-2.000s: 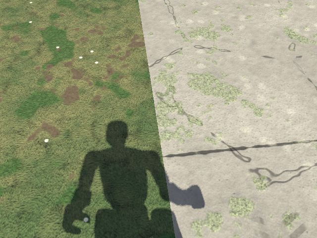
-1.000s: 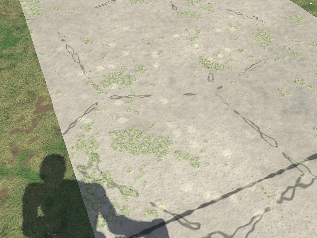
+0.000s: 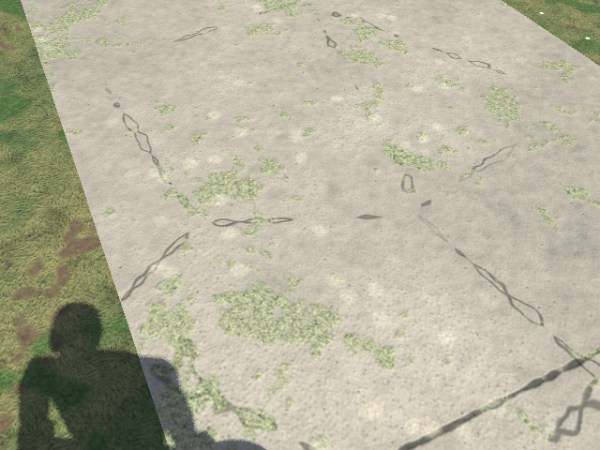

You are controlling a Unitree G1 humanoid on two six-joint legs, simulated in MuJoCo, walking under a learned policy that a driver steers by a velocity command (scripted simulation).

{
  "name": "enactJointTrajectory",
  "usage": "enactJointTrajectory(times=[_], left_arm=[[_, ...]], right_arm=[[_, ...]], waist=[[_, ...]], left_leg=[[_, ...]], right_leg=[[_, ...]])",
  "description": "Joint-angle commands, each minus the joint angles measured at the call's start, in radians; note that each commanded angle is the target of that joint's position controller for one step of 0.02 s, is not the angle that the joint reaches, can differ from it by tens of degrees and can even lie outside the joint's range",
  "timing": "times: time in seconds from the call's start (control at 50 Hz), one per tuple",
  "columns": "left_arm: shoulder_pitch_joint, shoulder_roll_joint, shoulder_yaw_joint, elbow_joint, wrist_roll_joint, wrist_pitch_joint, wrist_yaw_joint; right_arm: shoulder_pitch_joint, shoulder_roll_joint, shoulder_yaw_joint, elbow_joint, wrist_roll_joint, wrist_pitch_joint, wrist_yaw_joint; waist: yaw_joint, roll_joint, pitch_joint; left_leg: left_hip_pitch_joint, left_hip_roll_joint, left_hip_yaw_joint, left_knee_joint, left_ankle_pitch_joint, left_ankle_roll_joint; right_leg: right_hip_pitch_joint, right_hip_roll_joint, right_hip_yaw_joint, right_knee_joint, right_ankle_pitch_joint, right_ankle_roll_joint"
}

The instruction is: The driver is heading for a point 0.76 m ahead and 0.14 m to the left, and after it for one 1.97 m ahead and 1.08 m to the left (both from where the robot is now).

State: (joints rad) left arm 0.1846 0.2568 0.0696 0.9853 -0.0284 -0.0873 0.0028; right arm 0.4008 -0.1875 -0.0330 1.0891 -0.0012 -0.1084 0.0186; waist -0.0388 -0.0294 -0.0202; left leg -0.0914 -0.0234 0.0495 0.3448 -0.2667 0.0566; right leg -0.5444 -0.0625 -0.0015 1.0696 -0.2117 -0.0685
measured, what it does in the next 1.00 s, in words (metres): walks ahead: right foot, then left foot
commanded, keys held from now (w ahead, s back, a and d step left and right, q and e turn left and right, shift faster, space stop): w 0.66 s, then w+q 0.34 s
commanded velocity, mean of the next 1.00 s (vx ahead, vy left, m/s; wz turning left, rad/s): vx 0.48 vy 0.00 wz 0.10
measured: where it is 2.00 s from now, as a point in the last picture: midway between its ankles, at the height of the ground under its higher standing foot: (226, 266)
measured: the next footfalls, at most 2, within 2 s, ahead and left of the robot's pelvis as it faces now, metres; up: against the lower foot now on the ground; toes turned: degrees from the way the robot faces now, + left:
right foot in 0.32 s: +0.37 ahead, -0.14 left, +0.00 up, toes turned -2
left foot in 0.86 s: +0.67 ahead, +0.10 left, +0.00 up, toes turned +7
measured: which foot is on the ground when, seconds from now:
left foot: down 0.00-0.32, up 0.34-0.84, down 0.86-1.00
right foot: up 0.00-0.30, down 0.32-0.86, up 0.88-1.00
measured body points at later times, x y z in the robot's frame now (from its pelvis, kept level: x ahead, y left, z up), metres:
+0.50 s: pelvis +0.28 -0.05 -0.01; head +0.30 -0.05 +0.44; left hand +0.36 +0.21 -0.14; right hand +0.34 -0.32 -0.14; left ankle +0.22 +0.09 -0.65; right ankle +0.33 -0.13 -0.75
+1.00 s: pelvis +0.57 +0.03 -0.01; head +0.61 +0.04 +0.43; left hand +0.61 +0.30 -0.15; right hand +0.72 -0.22 -0.13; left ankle +0.63 +0.10 -0.75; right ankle +0.48 -0.13 -0.65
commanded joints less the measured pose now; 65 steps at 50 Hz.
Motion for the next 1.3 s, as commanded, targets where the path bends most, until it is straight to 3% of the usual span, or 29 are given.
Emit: enactJointTrajectory(times=[0.02,0.1,0.22,0.28,0.3,0.32,0.34,0.36,0.38,0.4,0.42,0.46,0.5,0.58,0.66,0.78,0.82,0.86,0.88,0.9,0.92,0.94,0.96,0.98,1.0,1.04,1.1,1.2,1.3], left_arm=[[-0.088,0.039,0.009,-0.064,0.012,-0.002,-0.004],[-0.254,0.005,-0.01,-0.124,0.007,0.0,-0.016],[-0.397,0.018,-0.024,-0.186,-0.003,-0.013,-0.048],[-0.312,0.076,-0.001,-0.181,-0.001,-0.022,-0.055],[-0.178,0.114,0.02,-0.145,-0.002,-0.022,-0.05],[0.015,0.162,0.044,-0.089,-0.002,-0.017,-0.04],[0.201,0.237,0.064,-0.05,0.019,-0.009,-0.027],[0.237,0.239,0.054,-0.033,0.027,-0.007,-0.033],[0.177,0.153,0.031,-0.033,0.015,-0.01,-0.034],[0.072,0.113,0.018,-0.051,0.009,-0.015,-0.033],[-0.012,0.087,0.007,-0.067,0.015,-0.023,-0.037],[-0.057,0.032,-0.011,-0.059,0.038,-0.033,-0.046],[-0.031,0.046,-0.011,-0.037,0.031,-0.035,-0.043],[0.046,0.109,-0.002,-0.012,0.032,-0.031,-0.011],[0.123,0.128,-0.001,0.003,0.019,-0.023,0.001],[0.202,0.147,0.011,0.045,0.016,0.0,0.007],[0.169,0.167,0.019,0.034,0.018,0.012,0.01],[0.141,0.156,0.014,0.011,0.027,0.028,0.017],[0.163,0.13,-0.002,-0.021,0.049,0.026,0.023],[0.264,-0.008,-0.045,-0.035,0.054,-0.006,0.001],[0.182,0.097,-0.023,-0.036,0.02,-0.043,-0.012],[0.082,0.145,-0.012,-0.072,-0.007,-0.067,-0.017],[0.033,0.143,-0.012,-0.083,-0.002,-0.076,-0.009],[0.015,0.144,-0.004,-0.086,0.016,-0.074,-0.001],[0.023,0.142,0.002,-0.093,0.024,-0.062,0.002],[0.028,0.116,0.005,-0.106,0.032,-0.037,0.007],[-0.078,0.099,0.005,-0.152,0.046,-0.02,0.016],[-0.249,0.069,-0.006,-0.217,0.033,-0.031,0.003],[-0.314,0.11,-0.001,-0.269,0.022,-0.049,-0.016]], right_arm=[[0.05,-0.129,-0.011,-0.033,-0.005,-0.004,-0.013],[0.075,-0.152,-0.012,-0.043,-0.005,0.006,-0.033],[0.136,-0.157,-0.024,-0.019,0.011,0.019,-0.037],[0.101,-0.194,-0.039,-0.032,0.008,0.031,-0.04],[0.082,-0.201,-0.042,-0.039,0.005,0.04,-0.04],[0.055,-0.194,-0.037,-0.055,0.0,0.043,-0.037],[0.082,-0.14,-0.02,-0.082,-0.011,0.037,-0.031],[0.186,-0.009,0.016,-0.073,0.004,0.01,-0.017],[0.079,-0.118,-0.012,-0.087,0.035,-0.016,-0.013],[-0.019,-0.163,-0.025,-0.123,0.054,-0.031,-0.015],[-0.068,-0.166,-0.029,-0.135,0.048,-0.035,-0.025],[-0.045,-0.135,-0.041,-0.136,0.028,-0.012,-0.034],[-0.03,-0.093,-0.038,-0.142,0.026,0.011,-0.037],[-0.2,-0.121,-0.045,-0.213,0.007,0.022,-0.039],[-0.356,-0.099,-0.03,-0.255,0.011,0.014,-0.023],[-0.479,-0.119,-0.02,-0.318,0.029,0.014,0.019],[-0.434,-0.149,-0.031,-0.325,0.028,0.014,0.031],[-0.176,-0.221,-0.076,-0.255,0.024,0.019,0.029],[-0.007,-0.308,-0.104,-0.226,0.021,0.025,0.019],[0.017,-0.361,-0.11,-0.218,0.022,0.023,0.026],[0.019,-0.265,-0.084,-0.228,0.02,0.022,0.026],[-0.05,-0.231,-0.076,-0.246,0.015,0.016,0.02],[-0.123,-0.22,-0.071,-0.271,0.01,0.012,0.018],[-0.174,-0.198,-0.064,-0.288,0.002,0.01,0.019],[-0.197,-0.178,-0.057,-0.299,-0.006,0.008,0.017],[-0.185,-0.185,-0.057,-0.302,0.005,0.009,0.011],[-0.119,-0.229,-0.07,-0.295,0.014,0.012,-0.015],[-0.047,-0.23,-0.072,-0.283,0.018,0.026,-0.032],[-0.001,-0.226,-0.075,-0.269,0.025,0.042,-0.04]], waist=[[0.001,0.113,0.104],[-0.027,0.105,0.13],[-0.038,0.111,0.177],[0.038,0.156,0.083],[0.109,0.178,-0.003],[0.197,0.176,-0.113],[0.218,0.023,-0.273],[0.145,-0.221,-0.42],[0.168,-0.143,-0.302],[0.14,-0.103,-0.143],[0.099,0.001,-0.077],[0.027,-0.003,-0.027],[0.004,-0.026,0.005],[0.029,-0.009,0.072],[0.079,-0.009,0.083],[0.105,-0.015,0.101],[0.063,-0.038,0.061],[-0.06,-0.026,-0.092],[-0.1,0.109,-0.21],[-0.014,0.352,-0.313],[-0.06,0.237,-0.306],[-0.057,0.192,-0.174],[-0.028,0.073,-0.112],[0.007,0.024,-0.067],[0.04,0.037,-0.061],[0.063,0.055,-0.037],[0.04,0.062,0.012],[-0.019,0.108,0.039],[-0.03,0.12,0.039]], left_leg=[[0.099,0.239,-0.219,-0.212,0.294,0.109],[0.047,0.213,-0.138,-0.246,0.34,0.1],[0.164,0.266,-0.102,-0.222,0.406,0.106],[0.24,0.285,-0.082,-0.064,0.825,0.083],[0.229,0.266,-0.061,0.087,0.993,0.067],[0.096,0.226,-0.043,0.306,0.97,0.037],[-0.223,0.133,-0.01,0.656,0.573,-0.001],[-0.503,-0.046,-0.118,0.958,-0.284,-0.037],[-0.606,0.008,-0.205,1.061,-0.279,-0.009],[-0.649,0.061,-0.161,1.053,-0.187,0.005],[-0.596,0.113,-0.141,0.998,-0.091,0.008],[-0.481,0.167,-0.14,0.918,-0.017,0.008],[-0.46,0.186,-0.127,0.846,-0.015,-0.002],[-0.592,0.203,-0.106,0.625,0.17,-0.048],[-0.539,0.149,-0.054,0.342,0.368,-0.051],[-0.595,0.118,-0.054,0.219,0.274,0.006],[-0.504,0.077,-0.022,0.211,0.178,0.043],[-0.153,-0.007,0.029,0.185,0.187,0.091],[0.15,0.16,-0.234,0.189,0.21,0.156],[0.469,0.36,-0.775,0.03,-0.022,0.333],[0.487,0.349,-0.827,-0.051,-0.109,0.298],[0.378,0.318,-0.69,-0.058,-0.025,0.257],[0.238,0.283,-0.582,-0.07,0.099,0.239],[0.106,0.257,-0.503,-0.085,0.219,0.231],[0.03,0.232,-0.459,-0.106,0.287,0.225],[-0.044,0.21,-0.407,-0.135,0.33,0.229],[-0.096,0.183,-0.354,-0.163,0.338,0.224],[-0.155,0.118,-0.308,-0.145,0.234,0.147],[-0.009,0.166,-0.421,-0.035,0.227,0.135]], right_leg=[[-0.242,-0.047,0.011,-0.094,0.108,0.026],[-0.182,-0.016,-0.023,-0.348,0.249,0.049],[-0.15,0.01,-0.036,-0.526,0.259,0.01],[0.027,0.071,-0.072,-0.549,0.158,-0.037],[0.198,0.106,-0.095,-0.553,0.147,-0.064],[0.48,0.079,-0.057,-0.544,0.176,-0.102],[0.847,-0.153,0.251,-0.531,0.084,-0.19],[1.044,-0.351,0.734,-0.701,-0.104,-0.325],[0.951,-0.294,0.706,-0.77,-0.157,-0.268],[0.778,-0.263,0.529,-0.796,-0.075,-0.224],[0.607,-0.23,0.415,-0.828,0.036,-0.197],[0.409,-0.168,0.273,-0.885,0.134,-0.176],[0.327,-0.152,0.215,-0.934,0.139,-0.188],[0.322,-0.144,0.151,-0.982,0.182,-0.189],[0.358,-0.1,0.065,-0.975,0.223,-0.14],[0.617,-0.198,0.013,-0.895,0.268,-0.106],[0.659,-0.207,-0.024,-0.795,0.502,-0.08],[0.591,-0.14,-0.105,-0.462,0.758,-0.031],[0.345,-0.087,-0.144,-0.125,0.474,0.01],[-0.081,0.124,-0.056,0.186,-0.291,0.065],[-0.202,0.083,0.097,0.289,-0.326,0.038],[-0.265,0.04,0.096,0.284,-0.235,0.015],[-0.226,-0.004,0.091,0.229,-0.152,0.01],[-0.165,-0.033,0.09,0.147,-0.106,0.017],[-0.096,-0.053,0.1,0.099,-0.088,0.022],[-0.063,-0.055,0.089,0.0,-0.081,0.049],[-0.108,-0.033,0.068,-0.188,0.062,0.096],[-0.004,0.038,0.05,-0.501,0.33,0.099],[0.016,0.058,0.085,-0.617,0.258,0.084]])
